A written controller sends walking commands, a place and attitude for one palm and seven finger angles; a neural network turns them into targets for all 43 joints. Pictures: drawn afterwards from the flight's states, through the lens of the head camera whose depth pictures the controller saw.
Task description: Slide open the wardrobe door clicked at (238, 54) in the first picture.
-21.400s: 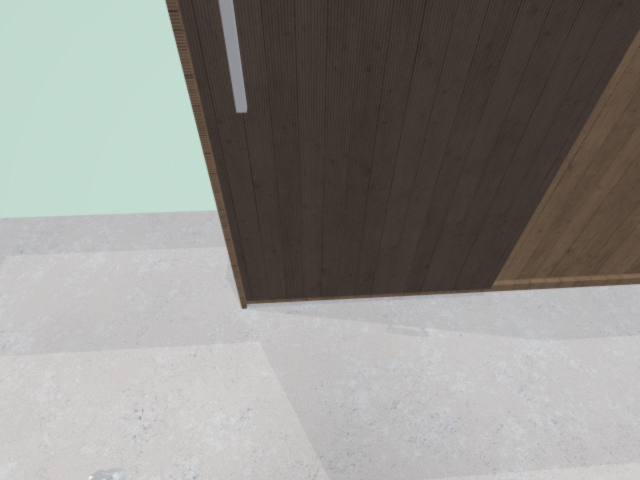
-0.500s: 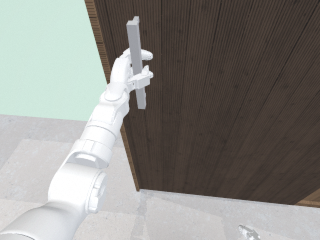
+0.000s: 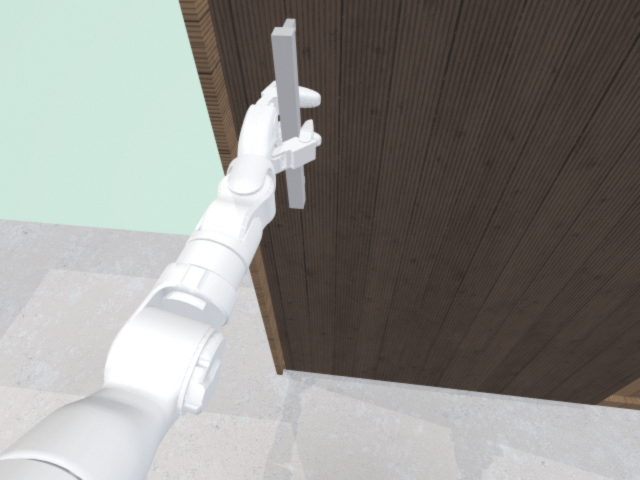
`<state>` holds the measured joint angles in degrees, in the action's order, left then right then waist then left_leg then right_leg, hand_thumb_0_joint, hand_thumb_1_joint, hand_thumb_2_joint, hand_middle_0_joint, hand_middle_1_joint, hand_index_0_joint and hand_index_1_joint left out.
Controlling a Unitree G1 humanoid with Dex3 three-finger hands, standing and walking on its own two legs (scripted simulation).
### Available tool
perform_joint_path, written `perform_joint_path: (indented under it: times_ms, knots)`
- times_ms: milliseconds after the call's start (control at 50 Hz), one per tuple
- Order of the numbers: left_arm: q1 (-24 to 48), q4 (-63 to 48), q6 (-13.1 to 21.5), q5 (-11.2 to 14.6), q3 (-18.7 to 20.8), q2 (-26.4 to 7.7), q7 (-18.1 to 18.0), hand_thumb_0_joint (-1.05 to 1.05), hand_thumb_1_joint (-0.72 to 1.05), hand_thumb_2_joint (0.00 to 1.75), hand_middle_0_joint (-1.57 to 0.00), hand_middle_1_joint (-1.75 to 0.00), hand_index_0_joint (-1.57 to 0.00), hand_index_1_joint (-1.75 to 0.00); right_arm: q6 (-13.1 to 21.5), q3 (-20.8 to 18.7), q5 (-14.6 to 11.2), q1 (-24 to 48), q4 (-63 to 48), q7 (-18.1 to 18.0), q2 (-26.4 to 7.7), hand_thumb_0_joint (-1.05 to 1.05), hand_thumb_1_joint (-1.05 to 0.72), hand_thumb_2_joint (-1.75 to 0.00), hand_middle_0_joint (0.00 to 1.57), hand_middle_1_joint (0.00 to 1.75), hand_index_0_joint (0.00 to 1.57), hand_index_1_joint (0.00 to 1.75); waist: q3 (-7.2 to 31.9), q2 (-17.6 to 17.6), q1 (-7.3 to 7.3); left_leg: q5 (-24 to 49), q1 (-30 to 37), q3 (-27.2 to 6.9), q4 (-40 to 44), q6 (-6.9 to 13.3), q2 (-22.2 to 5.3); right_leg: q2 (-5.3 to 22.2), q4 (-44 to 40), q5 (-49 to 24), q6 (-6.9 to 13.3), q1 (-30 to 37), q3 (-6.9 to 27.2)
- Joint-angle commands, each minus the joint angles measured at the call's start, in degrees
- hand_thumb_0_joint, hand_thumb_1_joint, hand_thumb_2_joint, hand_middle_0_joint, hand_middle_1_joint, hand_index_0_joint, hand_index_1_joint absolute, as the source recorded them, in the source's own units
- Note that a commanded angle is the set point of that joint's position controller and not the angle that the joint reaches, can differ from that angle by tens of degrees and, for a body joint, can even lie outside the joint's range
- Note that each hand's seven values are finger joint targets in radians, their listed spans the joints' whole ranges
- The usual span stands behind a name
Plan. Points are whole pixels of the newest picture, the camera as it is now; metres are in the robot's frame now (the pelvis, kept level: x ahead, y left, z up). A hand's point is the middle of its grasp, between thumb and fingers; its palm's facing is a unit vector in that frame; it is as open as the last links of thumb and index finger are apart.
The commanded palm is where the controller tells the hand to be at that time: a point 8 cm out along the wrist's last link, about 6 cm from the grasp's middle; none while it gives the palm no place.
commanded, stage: tug the door sideways, standing still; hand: left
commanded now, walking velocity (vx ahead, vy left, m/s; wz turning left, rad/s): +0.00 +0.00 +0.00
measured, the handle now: (294, 125) +0.51 +0.06 +0.19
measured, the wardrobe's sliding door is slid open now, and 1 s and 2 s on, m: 0.01 0.05 0.28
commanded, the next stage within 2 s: step sideways, sliding the door along in 0.04 s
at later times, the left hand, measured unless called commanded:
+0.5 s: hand (320, 152) +0.46 +0.03 +0.18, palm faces +0.00 -0.99 -0.11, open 5.9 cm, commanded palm +0.44 +0.03 +0.20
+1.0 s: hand (344, 152) +0.47 +0.00 +0.18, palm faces +0.25 -0.96 -0.11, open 6.3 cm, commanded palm +0.43 -0.03 +0.19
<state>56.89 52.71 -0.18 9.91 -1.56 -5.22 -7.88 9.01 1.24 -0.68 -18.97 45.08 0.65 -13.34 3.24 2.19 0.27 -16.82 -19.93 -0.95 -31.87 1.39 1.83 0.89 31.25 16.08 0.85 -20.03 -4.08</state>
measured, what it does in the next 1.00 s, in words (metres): steps to the right: right foot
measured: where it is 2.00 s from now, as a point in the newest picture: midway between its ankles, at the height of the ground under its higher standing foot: outside the picture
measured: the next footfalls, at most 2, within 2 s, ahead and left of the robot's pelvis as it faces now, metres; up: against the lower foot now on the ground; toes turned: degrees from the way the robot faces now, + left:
right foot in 0.90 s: +0.16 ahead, -0.35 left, +0.00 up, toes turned +1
left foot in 1.02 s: +0.05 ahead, +0.01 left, +0.00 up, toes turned +10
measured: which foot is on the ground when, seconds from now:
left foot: down 0.00-0.94, up 0.96-1.00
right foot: down 0.00-0.62, up 0.64-0.88, down 0.90-1.00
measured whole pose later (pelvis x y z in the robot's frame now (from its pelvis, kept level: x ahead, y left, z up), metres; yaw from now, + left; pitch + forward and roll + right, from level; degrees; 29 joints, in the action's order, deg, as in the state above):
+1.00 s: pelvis +0.05 -0.18 -0.02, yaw +3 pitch +0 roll -2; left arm 37.9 11.0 2.5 4.8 5.3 -13.0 -8.2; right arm 3.5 -0.1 -3.0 -1.5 35.6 -3.1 -10.9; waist -13.4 4.6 -5.0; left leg -25.2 -18.0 -1.3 -45.3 -3.6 -12.1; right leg 4.7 40.2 18.4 -2.3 -20.6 -5.8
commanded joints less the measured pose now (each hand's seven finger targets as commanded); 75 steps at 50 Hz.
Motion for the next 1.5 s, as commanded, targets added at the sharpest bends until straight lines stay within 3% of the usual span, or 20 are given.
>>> perform_joint_path:
  times_ms: [0, 120, 140, 340, 420, 480, 540, 580, 600, 680, 820, 960, 1000, 1040, 1180, 1260, 1300, 1360, 1420, 1480]
  knots:
    - [36.3, -15.3, 4.9, -0.7, -7.2, 11.1, 4.6, 0.0, 0.9, 0.9, -0.45, -1.4, -0.45, -1.4, 2.9, -2.0, -0.3, 0.3, -6.1, -0.1, -6.6, 0.0, -0.9, -0.9, 0.2, 0.3, 0.2, 0.3, 19.8, -3.0, 6.74, 20.8, 16.3, -2.8, 1.7, -1.4, -2.4, -2.3, -1.6, -18.7, 1.0, -0.3, 1.1]
    - [40.3, -18.1, 5.3, -0.8, -6.9, 10.3, 4.1, 0.0, 0.9, 0.9, -0.45, -1.4, -0.45, -1.4, 2.9, -1.9, -0.3, 0.8, -6.7, 0.0, -6.6, 0.0, -0.9, -0.9, 0.2, 0.3, 0.2, 0.3, 21.9, -2.0, 6.69, 20.4, 16.4, -2.3, 1.4, -1.1, -2.0, -2.2, -1.3, -19.9, 1.1, 0.6, 1.5]
    - [38.9, -23.2, 10.3, -5.5, 8.7, -18.8, 2.7, 0.0, 0.9, 0.9, -0.45, -1.4, -0.45, -1.4, 1.0, -3.5, -1.4, 0.8, -7.6, -3.0, -9.0, 0.0, -0.9, -0.9, 0.2, 0.3, 0.2, 0.3, 20.3, -6.1, 2.66, 17.7, 11.5, -2.2, 1.7, 2.0, -6.0, 1.1, -2.6, -13.9, -0.8, 6.6, 3.9]
    - [31.5, -31.4, 12.5, -3.7, 1.1, -8.8, 5.4, 0.0, 0.9, 0.9, -0.45, -1.4, -0.45, -1.4, -2.8, -3.3, -0.4, 8.9, -11.3, -5.9, -5.5, 0.0, -0.9, -0.9, 0.2, 0.3, 0.2, 0.3, 12.6, 4.8, 3.26, 27.9, 22.4, -17.3, 4.1, 10.6, -24.6, -0.5, 14.9, 10.7, 0.1, -6.0, 6.4]
    - [28.4, -34.7, 11.1, -4.5, -2.6, -5.0, 5.6, 0.0, 0.9, 0.9, -0.45, -1.4, -0.45, -1.4, -3.5, -3.3, -1.3, 10.7, -13.0, -6.0, -5.6, 0.0, -0.9, -0.9, 0.2, 0.3, 0.2, 0.3, 15.4, -1.1, 2.65, 19.7, 8.6, -1.6, -7.7, 4.1, -15.4, 2.6, 0.0, -13.7, 1.9, 15.1, 6.2]
    - [25.2, -38.1, 9.4, -5.0, -3.6, -4.7, 5.0, 0.0, 0.9, 0.9, -0.45, -1.4, -0.45, -1.4, -3.3, -3.3, -2.4, 13.4, -13.6, -6.9, -4.0, 0.0, -0.9, -0.9, 0.2, 0.3, 0.2, 0.3, 14.3, -16.6, 0.85, -13.3, -8.5, 1.5, -25.2, -1.8, -2.9, 16.8, -6.6, -40.5, 11.8, 25.5, 26.3]
    - [28.5, -45.2, 10.0, -6.1, -7.5, -0.7, 5.0, 0.0, 0.9, 0.9, -0.45, -1.4, -0.45, -1.4, -2.5, -2.3, -1.0, 13.1, -12.1, -7.0, -1.9, 0.0, -0.9, -0.9, 0.2, 0.3, 0.2, 0.3, 15.4, -10.3, 2.05, -10.4, -2.4, 1.9, -9.8, -1.4, -5.8, 13.9, 3.3, -57.0, 8.8, 27.0, 14.5]
    - [30.2, -48.9, 11.4, -5.4, -11.8, 2.5, 5.1, 0.0, 0.9, 0.9, -0.45, -1.4, -0.45, -1.4, -2.5, -3.3, -0.5, 11.8, -11.6, -7.1, -4.1, 0.0, -0.9, -0.9, 0.2, 0.3, 0.2, 0.3, 21.2, 2.4, 5.31, 34.6, 29.4, -7.0, 8.9, 3.3, -18.8, 5.6, 21.0, -34.6, -0.3, 1.6, 3.8]
    - [29.2, -49.9, 12.0, -4.3, -13.7, 4.6, 6.0, 0.0, 0.9, 0.9, -0.45, -1.4, -0.45, -1.4, -3.3, -4.6, -0.7, 12.0, -12.9, -5.2, -5.4, 0.0, -0.9, -0.9, 0.2, 0.3, 0.2, 0.3, 24.6, 14.1, 3.4, 62.0, 43.0, -21.4, 2.4, 9.8, -32.2, 0.0, 32.5, 9.4, -2.2, -15.6, 6.1]
    - [30.4, -50.7, 12.3, -5.5, -12.7, 4.6, 6.8, 0.0, 0.9, 0.9, -0.45, -1.4, -0.45, -1.4, -4.6, -4.9, -1.5, 13.8, -13.7, -2.3, -5.4, 0.0, -0.9, -0.9, 0.2, 0.3, 0.2, 0.3, 16.5, 4.8, 3.16, 45.0, 36.4, -13.3, 1.4, 10.9, -30.9, 4.4, 30.6, 11.7, -0.3, -18.7, 8.9]
    - [19.7, -54.9, 12.3, -5.8, -10.3, 0.7, 6.6, 0.0, 0.9, 0.9, -0.45, -1.4, -0.45, -1.4, -4.0, -4.7, -2.2, 14.6, -17.4, -2.5, -5.8, 0.0, -0.9, -0.9, 0.2, 0.3, 0.2, 0.3, 15.7, 14.3, 2.57, 45.6, 27.8, 2.9, -2.7, 2.6, -22.4, 0.1, 8.7, -0.6, -1.9, 0.6, -2.4]
    - [6.1, -69.9, 11.2, -8.1, -5.3, -7.3, 4.6, 0.0, 0.9, 0.9, -0.45, -1.4, -0.45, -1.4, -2.0, -3.6, -2.2, 17.4, -16.5, -5.4, -1.1, 0.0, -0.9, -0.9, 0.2, 0.3, 0.2, 0.3, 20.2, -19.1, 0.17, -10.6, 0.0, 7.1, -12.3, -4.0, -7.1, 13.2, 6.9, -80.8, 4.5, 28.7, 9.2]
    - [5.4, -73.3, 12.0, -7.0, -7.5, -4.3, 4.6, 0.0, 0.9, 0.9, -0.45, -1.4, -0.45, -1.4, -2.0, -3.9, -2.0, 17.1, -16.7, -5.3, -2.8, 0.0, -0.9, -0.9, 0.2, 0.3, 0.2, 0.3, 23.4, -7.6, 2.17, 35.0, 21.9, 4.2, 1.5, -1.5, -15.8, 7.5, 15.9, -63.3, -1.1, 14.0, 1.5]
    - [8.9, -76.2, 14.2, -7.3, -8.6, -1.5, 5.9, 0.0, 0.9, 0.9, -0.45, -1.4, -0.45, -1.4, -2.6, -5.4, -1.4, 17.7, -18.9, -1.9, -4.5, 0.0, -0.9, -0.9, 0.2, 0.3, 0.2, 0.3, 22.4, 14.7, 1.69, 82.8, 43.3, -6.3, -1.3, 7.0, -30.4, 0.5, 22.8, 12.7, -2.5, -12.5, 3.2]
    - [-0.7, -72.4, 13.9, -8.5, -6.5, -4.4, 5.3, 0.0, 0.9, 0.9, -0.45, -1.4, -0.45, -1.4, -0.3, -4.0, -2.3, 18.7, -21.5, -0.6, -3.7, 0.0, -0.9, -0.9, 0.2, 0.3, 0.2, 0.3, 14.7, 11.6, 0.62, 42.6, 26.5, 7.2, -5.5, 0.4, -22.0, -0.2, 1.8, -14.6, -2.4, 7.1, 0.2]
    - [-11.1, -77.3, 13.3, -9.0, -3.4, -10.1, 4.7, 0.0, 0.9, 0.9, -0.45, -1.4, -0.45, -1.4, -0.1, -4.1, -1.6, 19.8, -21.3, -2.5, -1.5, 0.0, -0.9, -0.9, 0.2, 0.3, 0.2, 0.3, 16.9, -19.4, -2.97, -23.9, -1.8, 5.0, -29.1, -5.0, -4.1, 14.9, -1.2, -85.0, 4.9, 24.7, 21.2]
    - [-10.3, -87.0, 14.0, -8.6, -4.5, -7.9, 3.6, 0.0, 0.9, 0.9, -0.45, -1.4, -0.45, -1.4, 1.0, -1.9, -1.4, 18.9, -19.3, -2.5, 0.5, 0.0, -0.9, -0.9, 0.2, 0.3, 0.2, 0.3, 18.8, -14.9, -0.92, -23.0, -7.0, 0.8, -21.4, -4.5, -5.7, 16.4, 3.3, -89.9, 8.1, 34.1, 19.6]
    - [-11.0, -88.4, 16.4, -8.7, -6.2, -6.5, 2.9, 0.0, 0.9, 0.9, -0.45, -1.4, -0.45, -1.4, -1.0, -3.0, -0.8, 17.8, -18.2, -1.9, -1.3, 0.0, -0.9, -0.9, 0.2, 0.3, 0.2, 0.3, 21.4, -13.0, 1.15, 4.1, 11.9, 3.6, -1.7, -4.2, -10.8, 11.3, 8.6, -75.6, 5.2, 23.4, 12.0]
    - [-10.6, -85.2, 16.7, -8.9, -9.9, -1.9, 4.8, 0.0, 0.9, 0.9, -0.45, -1.4, -0.45, -1.4, -2.0, -5.5, -0.8, 19.7, -21.9, 0.8, -5.5, 0.0, -0.9, -0.9, 0.2, 0.3, 0.2, 0.3, 20.2, 9.6, -1.45, 77.5, 43.5, -5.5, 3.7, 7.2, -32.6, -0.5, 27.2, 16.5, -1.8, -14.1, 8.0]
    - [-6.4, -85.4, 17.0, -11.0, -10.9, 0.0, 4.5, 0.0, 0.9, 0.9, -0.45, -1.4, -0.45, -1.4, 0.6, -4.4, -0.4, 18.3, -22.3, 1.6, -3.6, 0.0, -0.9, -0.9, 0.2, 0.3, 0.2, 0.3, 14.7, 15.8, 0.12, 69.6, 42.6, 4.1, 2.8, 3.6, -28.2, 1.2, 26.2, 11.0, -1.9, -17.6, 4.9]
